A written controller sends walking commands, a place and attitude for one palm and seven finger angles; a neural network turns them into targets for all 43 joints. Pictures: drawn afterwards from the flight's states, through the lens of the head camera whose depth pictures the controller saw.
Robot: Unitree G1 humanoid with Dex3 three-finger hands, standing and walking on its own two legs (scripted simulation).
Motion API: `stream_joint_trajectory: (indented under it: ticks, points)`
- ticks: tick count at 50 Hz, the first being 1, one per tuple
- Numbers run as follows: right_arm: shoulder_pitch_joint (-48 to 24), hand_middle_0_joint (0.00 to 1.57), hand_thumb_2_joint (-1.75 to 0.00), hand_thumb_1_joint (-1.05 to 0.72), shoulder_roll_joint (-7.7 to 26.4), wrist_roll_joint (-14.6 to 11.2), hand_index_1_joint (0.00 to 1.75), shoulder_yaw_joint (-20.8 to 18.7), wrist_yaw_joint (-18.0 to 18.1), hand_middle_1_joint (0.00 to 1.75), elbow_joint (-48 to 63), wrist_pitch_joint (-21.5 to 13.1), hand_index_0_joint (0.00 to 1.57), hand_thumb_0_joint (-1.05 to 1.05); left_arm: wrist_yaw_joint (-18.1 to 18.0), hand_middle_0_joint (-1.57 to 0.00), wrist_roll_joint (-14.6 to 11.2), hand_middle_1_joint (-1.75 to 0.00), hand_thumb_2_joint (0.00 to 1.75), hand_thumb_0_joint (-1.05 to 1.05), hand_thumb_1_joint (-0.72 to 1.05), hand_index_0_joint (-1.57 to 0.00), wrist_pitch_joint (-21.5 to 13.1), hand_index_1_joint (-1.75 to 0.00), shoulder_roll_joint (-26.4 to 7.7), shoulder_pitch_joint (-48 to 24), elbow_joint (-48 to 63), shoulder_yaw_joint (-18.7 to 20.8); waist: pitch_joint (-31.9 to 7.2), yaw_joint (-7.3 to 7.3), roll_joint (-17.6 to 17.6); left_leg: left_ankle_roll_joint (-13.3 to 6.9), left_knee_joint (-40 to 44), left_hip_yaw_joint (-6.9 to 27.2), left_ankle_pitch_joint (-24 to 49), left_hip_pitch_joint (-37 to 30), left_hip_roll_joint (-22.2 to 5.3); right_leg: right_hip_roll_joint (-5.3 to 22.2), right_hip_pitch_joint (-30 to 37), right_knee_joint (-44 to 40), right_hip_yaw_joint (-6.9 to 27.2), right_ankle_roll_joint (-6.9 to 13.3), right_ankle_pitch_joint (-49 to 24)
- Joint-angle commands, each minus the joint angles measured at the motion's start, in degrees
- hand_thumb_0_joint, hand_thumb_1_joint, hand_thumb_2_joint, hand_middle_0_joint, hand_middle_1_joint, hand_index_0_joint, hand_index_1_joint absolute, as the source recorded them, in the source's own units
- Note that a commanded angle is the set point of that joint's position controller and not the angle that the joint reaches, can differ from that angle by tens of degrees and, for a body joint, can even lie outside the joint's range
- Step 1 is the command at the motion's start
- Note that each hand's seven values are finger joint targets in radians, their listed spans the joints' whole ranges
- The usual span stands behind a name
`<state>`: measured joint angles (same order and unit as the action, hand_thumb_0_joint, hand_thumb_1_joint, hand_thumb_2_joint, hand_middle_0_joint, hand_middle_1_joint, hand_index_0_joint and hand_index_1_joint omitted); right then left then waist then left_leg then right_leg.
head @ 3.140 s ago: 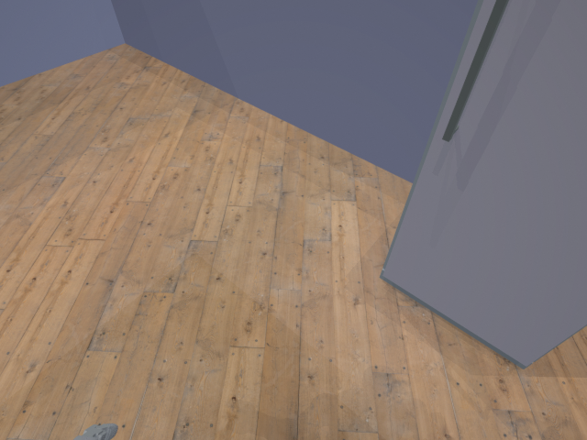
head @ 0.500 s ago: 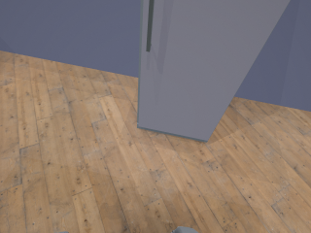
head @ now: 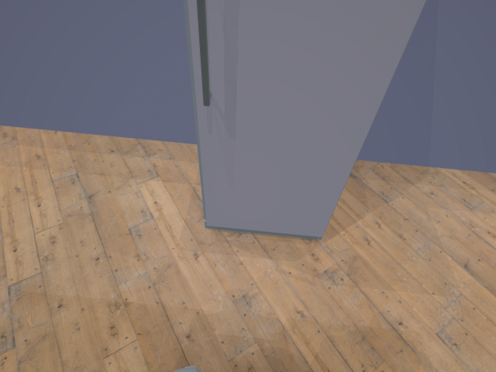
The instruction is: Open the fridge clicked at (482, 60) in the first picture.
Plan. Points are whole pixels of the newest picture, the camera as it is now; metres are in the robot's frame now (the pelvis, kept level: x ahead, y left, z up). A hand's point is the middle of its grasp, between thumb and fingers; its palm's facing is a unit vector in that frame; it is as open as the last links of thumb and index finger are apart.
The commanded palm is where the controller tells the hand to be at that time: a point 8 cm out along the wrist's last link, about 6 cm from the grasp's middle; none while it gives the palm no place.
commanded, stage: take the last steps up to it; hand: left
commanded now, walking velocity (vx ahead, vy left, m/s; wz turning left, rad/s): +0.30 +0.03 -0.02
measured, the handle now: (203, 16) +0.79 +0.15 +0.22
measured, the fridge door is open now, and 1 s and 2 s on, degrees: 0 0 0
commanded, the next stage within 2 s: come to a stop and stand still in 0.58 s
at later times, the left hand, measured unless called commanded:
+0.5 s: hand (155, 307) +0.27 +0.20 -0.16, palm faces -0.05 -0.98 -0.19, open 7.3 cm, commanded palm none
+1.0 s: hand (155, 287) +0.32 +0.22 -0.18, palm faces +0.05 -0.98 -0.18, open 7.4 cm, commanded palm none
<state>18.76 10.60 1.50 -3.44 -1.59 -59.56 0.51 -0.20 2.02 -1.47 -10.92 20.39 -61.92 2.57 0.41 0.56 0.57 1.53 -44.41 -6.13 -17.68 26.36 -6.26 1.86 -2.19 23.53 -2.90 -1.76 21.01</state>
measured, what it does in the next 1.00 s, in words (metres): walks ahead: left foot, then right foot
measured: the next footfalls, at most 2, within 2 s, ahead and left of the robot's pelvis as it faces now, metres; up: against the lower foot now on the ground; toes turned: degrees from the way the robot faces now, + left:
left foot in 0.06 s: +0.12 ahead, +0.13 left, +0.00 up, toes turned +9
right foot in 0.54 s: +0.32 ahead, -0.09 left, +0.00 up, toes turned -10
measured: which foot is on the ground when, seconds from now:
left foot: up 0.00-0.04, down 0.06-0.56, up 0.58-0.84, down 0.86-1.00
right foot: down 0.00-0.06, up 0.08-0.52, down 0.54-0.88, up 0.90-1.00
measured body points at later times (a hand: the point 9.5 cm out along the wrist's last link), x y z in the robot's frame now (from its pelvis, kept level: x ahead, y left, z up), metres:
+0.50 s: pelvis +0.18 +0.03 +0.00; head +0.20 +0.02 +0.45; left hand +0.27 +0.25 -0.14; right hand +0.09 -0.15 -0.16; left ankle +0.08 +0.12 -0.73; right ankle +0.27 -0.09 -0.72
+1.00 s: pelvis +0.30 +0.04 +0.00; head +0.33 +0.06 +0.45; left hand +0.32 +0.27 -0.17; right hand +0.40 -0.19 -0.14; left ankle +0.37 +0.14 -0.73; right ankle +0.26 -0.08 -0.69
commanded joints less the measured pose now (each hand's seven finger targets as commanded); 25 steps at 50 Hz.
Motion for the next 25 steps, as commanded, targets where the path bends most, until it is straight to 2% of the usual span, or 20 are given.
stream_joint_trajectory:
  ticks: [1, 2, 3, 4, 5, 6, 7, 8, 10, 12, 14, 17, 20, 22, 23, 24, 25]
  points:
    - [5.2, 0.2, -0.9, -0.9, 4.1, -0.1, 0.3, -0.6, 0.4, 0.3, 2.0, -2.9, 0.2, 0.0, -0.5, -0.2, -0.4, -0.3, 0.9, 0.0, 0.9, -0.2, -1.0, -0.3, -8.9, -1.8, 2.1, 2.1, 4.6, 3.55, 2.6, -0.5, 12.4, -2.3, 3.7, -17.1, 2.9, 9.8, -15.6, -0.9, 4.8, 7.2, -3.0]
    - [12.5, 0.2, -0.9, -0.9, 7.6, 0.4, 0.3, -1.4, 1.1, 0.3, -0.4, -3.5, 0.2, 0.0, -0.2, -0.2, -0.7, -0.3, 0.9, 0.0, 0.9, -0.2, -0.8, -0.3, -6.2, -0.4, 2.2, 1.7, 0.2, 5.76, -7.5, -2.0, 17.8, 3.3, -0.1, -25.8, -0.5, 5.2, -18.1, 13.9, 1.0, 5.5, -5.8]
    - [18.0, 0.2, -0.9, -0.9, 14.0, 0.9, 0.3, -2.7, 1.8, 0.3, -1.6, -3.7, 0.2, 0.0, 0.3, -0.2, -1.4, -0.3, 0.9, 0.0, 0.9, -0.2, -0.5, -0.3, -2.6, 0.9, 3.6, 1.2, -3.1, 6.29, -22.9, -6.9, 26.9, 24.4, -6.9, -31.4, -14.8, -2.3, -28.8, 32.8, -5.1, 2.7, 9.7]
    - [19.3, 0.2, -0.9, -0.9, 14.1, 0.6, 0.3, -2.4, 2.6, 0.3, -2.4, -3.4, 0.2, 0.0, 0.0, -0.2, -1.0, -0.3, 0.9, 0.0, 0.9, -0.2, -0.5, -0.3, -3.0, -2.0, 5.1, 0.9, -3.9, 7.05, -23.1, -9.4, 34.4, 34.1, -14.3, -29.9, -18.6, -2.7, -33.7, 44.9, 0.6, 3.5, 13.0]
    - [14.8, 0.2, -0.9, -0.9, 11.7, 0.1, 0.3, -1.8, 3.0, 0.3, -2.0, -3.3, 0.2, 0.0, 0.2, -0.2, -0.7, -0.3, 0.9, 0.0, 0.9, -0.2, -0.6, -0.3, -3.3, -5.5, 5.3, 1.2, 0.5, 6.14, -15.1, -10.8, 35.3, 33.0, -17.9, -24.2, -18.5, 0.6, -36.6, 50.6, 3.0, 4.2, 8.1]
    - [10.1, 0.2, -0.9, -0.9, 8.5, 0.0, 0.3, -1.0, 3.0, 0.3, -0.7, -3.7, 0.2, 0.0, 0.8, -0.2, -0.6, -0.3, 0.9, 0.0, 0.9, -0.2, -0.9, -0.3, -2.9, -6.7, 4.9, 1.3, 4.3, 4.35, -8.4, -10.9, 35.0, 27.7, -15.2, -19.5, -16.5, 3.2, -37.5, 51.0, 3.5, 4.2, 2.1]
    - [7.2, 0.2, -0.9, -0.9, 6.0, 0.1, 0.3, -0.1, 3.1, 0.3, -0.1, -4.4, 0.2, 0.0, 1.1, -0.2, -0.2, -0.3, 0.9, 0.0, 0.9, -0.2, -0.9, -0.3, -2.3, -5.9, 4.0, 1.2, 5.4, 2.6, -5.4, -9.8, 35.2, 22.3, -10.2, -16.1, -14.3, 4.5, -35.4, 49.2, 3.4, 3.7, -1.4]
    - [5.8, 0.2, -0.9, -0.9, 4.4, -0.1, 0.3, 0.2, 3.3, 0.3, -0.4, -5.1, 0.2, 0.0, 1.4, -0.2, -0.1, -0.3, 0.9, 0.0, 0.9, -0.2, -0.7, -0.3, -1.7, -3.9, 3.2, 1.1, 4.1, 1.09, -3.6, -9.4, 34.9, 17.7, -4.4, -15.3, -13.0, 5.0, -32.8, 46.6, 2.9, 3.2, -3.0]
    - [4.7, 0.2, -0.9, -0.9, 3.9, -0.4, 0.3, 0.4, 3.4, 0.3, -0.9, -5.5, 0.2, 0.0, 1.2, -0.2, 0.0, -0.3, 0.9, 0.0, 0.9, -0.2, 0.2, -0.3, -0.2, -1.1, 2.2, 0.9, 3.0, -0.6, -5.0, -9.5, 35.0, 11.4, 3.2, -14.9, -10.5, 4.9, -30.1, 42.2, 1.7, 2.3, -4.7]
    - [5.2, 0.2, -0.9, -0.9, 3.7, -0.5, 0.3, 0.3, 3.3, 0.3, -1.5, -5.5, 0.2, 0.0, 1.2, -0.2, -0.1, -0.3, 0.9, 0.0, 0.9, -0.2, 0.6, -0.3, 0.2, -1.8, 2.8, 0.8, 3.2, -0.77, -5.6, -10.7, 35.3, 8.9, 7.4, -17.0, -9.9, 5.2, -30.9, 36.3, 0.7, 1.6, -5.8]
    - [6.3, 0.2, -0.9, -0.9, 3.5, -0.5, 0.3, 0.0, 3.3, 0.3, -2.3, -5.5, 0.2, 0.0, 1.1, -0.2, -0.1, -0.3, 0.9, 0.0, 0.9, -0.2, 0.7, -0.3, 0.5, -4.5, 3.8, 0.9, 4.1, -0.33, -3.6, -11.4, 35.7, 7.7, 9.2, -18.2, -10.2, 5.6, -31.2, 30.9, 0.3, 1.2, -7.3]
    - [7.6, 0.2, -0.9, -0.9, 2.8, -0.3, 0.3, -0.2, 3.1, 0.3, -3.5, -5.2, 0.2, 0.0, 1.0, -0.2, -0.1, -0.3, 0.9, 0.0, 0.9, -0.2, 0.6, -0.3, 1.2, -8.4, 5.4, 1.0, 6.5, 0.36, -5.0, -11.7, 35.8, 6.2, 9.3, -19.3, -10.0, 5.3, -30.8, 23.1, -1.3, 1.0, -8.1]
    - [9.5, 0.2, -0.9, -0.9, 2.6, 0.0, 0.3, -0.4, 3.1, 0.3, -4.7, -5.0, 0.2, 0.0, 1.1, -0.2, -0.1, -0.3, 0.9, 0.0, 0.9, -0.2, 0.0, -0.3, 1.2, -12.4, 7.0, 1.1, 7.6, 1.69, -4.5, -11.9, 33.6, 5.9, 14.0, -21.1, -10.2, 4.2, -29.6, 17.3, -2.4, 1.9, -7.7]
    - [9.4, 0.2, -0.9, -0.9, 2.9, 0.2, 0.3, -0.4, 3.1, 0.3, -4.9, -4.7, 0.2, 0.0, 1.0, -0.2, -0.2, -0.3, 0.9, 0.0, 0.9, -0.2, -0.3, -0.3, 1.1, -12.8, 7.2, 1.1, 7.2, 1.54, -5.1, -11.5, 31.1, 5.4, 17.3, -21.8, -10.0, 2.9, -26.7, 14.2, -3.5, 2.6, -7.2]
    - [9.0, 0.2, -0.9, -0.9, 3.0, 0.3, 0.3, -0.5, 3.1, 0.3, -5.0, -4.6, 0.2, 0.0, 1.0, -0.2, -0.1, -0.3, 0.9, 0.0, 0.9, -0.2, -0.5, -0.3, 0.8, -11.8, 7.1, 1.2, 7.1, 0.92, -4.8, -11.1, 28.9, 4.8, 18.4, -21.0, -9.8, 2.3, -23.8, 12.1, -4.1, 3.0, -7.4]
    - [8.6, 0.2, -0.9, -0.9, 2.9, 0.2, 0.3, -0.3, 3.2, 0.3, -5.1, -4.5, 0.2, 0.0, 1.0, -0.2, 0.0, -0.3, 0.9, 0.0, 0.9, -0.2, -0.8, -0.3, 0.4, -9.1, 6.2, 1.5, 5.7, -0.53, -3.5, -10.2, 24.8, 3.6, 22.3, -19.9, -8.5, 0.7, -18.4, 9.1, -5.3, 3.6, -8.9]
    - [8.2, 0.2, -0.9, -0.9, 3.1, -0.1, 0.3, -0.2, 3.1, 0.3, -5.2, -4.4, 0.2, 0.0, 0.9, -0.2, 0.1, -0.3, 0.9, 0.0, 0.9, -0.2, -1.2, -0.3, -0.8, -3.2, 4.1, 1.9, 2.5, -3.21, -1.8, -8.5, 17.2, 1.4, 26.0, -18.3, -6.3, -0.6, -9.5, 5.7, -6.1, 4.3, -11.6]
